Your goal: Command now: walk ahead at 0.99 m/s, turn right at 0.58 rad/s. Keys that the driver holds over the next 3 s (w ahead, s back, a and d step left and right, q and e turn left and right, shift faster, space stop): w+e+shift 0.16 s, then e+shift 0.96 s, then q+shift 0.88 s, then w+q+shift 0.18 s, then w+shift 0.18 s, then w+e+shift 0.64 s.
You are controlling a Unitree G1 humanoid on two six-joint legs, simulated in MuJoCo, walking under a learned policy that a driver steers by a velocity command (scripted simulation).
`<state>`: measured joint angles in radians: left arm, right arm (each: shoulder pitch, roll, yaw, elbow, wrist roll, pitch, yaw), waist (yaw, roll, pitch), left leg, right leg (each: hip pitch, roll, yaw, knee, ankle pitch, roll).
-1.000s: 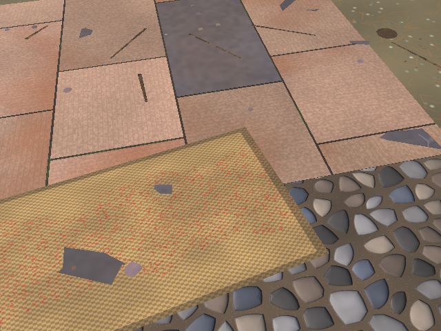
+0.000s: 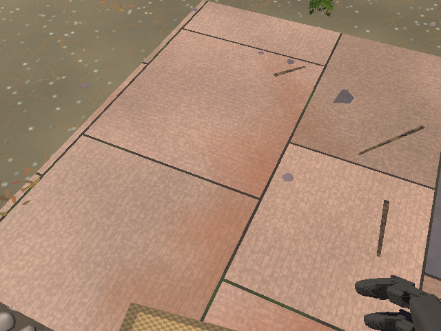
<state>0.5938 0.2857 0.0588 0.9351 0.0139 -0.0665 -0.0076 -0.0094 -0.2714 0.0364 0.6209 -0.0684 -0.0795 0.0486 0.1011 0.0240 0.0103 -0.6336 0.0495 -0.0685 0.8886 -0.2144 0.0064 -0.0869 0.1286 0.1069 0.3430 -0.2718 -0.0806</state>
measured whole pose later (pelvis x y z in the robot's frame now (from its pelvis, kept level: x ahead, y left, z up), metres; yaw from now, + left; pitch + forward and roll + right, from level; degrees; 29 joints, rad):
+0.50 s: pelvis +0.41 +0.00 -0.02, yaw -26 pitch +1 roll +3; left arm 0.05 0.37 0.08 0.61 -0.02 -0.02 -0.06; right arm 0.29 -0.35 -0.08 0.80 0.04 -0.06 -0.05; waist -0.08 -0.03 0.11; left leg 0.01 0.03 0.26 0.56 -0.47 -0.02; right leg -0.60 0.02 -0.08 0.61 0.02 -0.07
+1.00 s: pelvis +0.61 +0.00 -0.01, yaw -56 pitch +0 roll +1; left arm 0.15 0.36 0.10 0.55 -0.03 0.06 0.03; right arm 0.09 -0.30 -0.06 0.67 -0.03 -0.02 -0.02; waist 0.03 -0.03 0.05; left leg -0.38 -0.06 -0.12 0.52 -0.15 -0.02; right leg -0.46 0.20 0.28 0.87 -0.46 0.00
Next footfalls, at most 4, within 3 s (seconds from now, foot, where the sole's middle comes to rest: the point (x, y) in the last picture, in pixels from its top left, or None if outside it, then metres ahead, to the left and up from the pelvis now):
0.14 left None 0.33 0.15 -0.78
0.52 right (291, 304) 0.59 -0.13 -0.78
0.94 left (260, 247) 0.78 -0.02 -0.78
1.32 right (272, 329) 0.51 -0.07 -0.78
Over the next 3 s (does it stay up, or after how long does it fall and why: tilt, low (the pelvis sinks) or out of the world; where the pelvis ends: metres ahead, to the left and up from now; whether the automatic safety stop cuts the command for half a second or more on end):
stays up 1.15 -0.14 -0.04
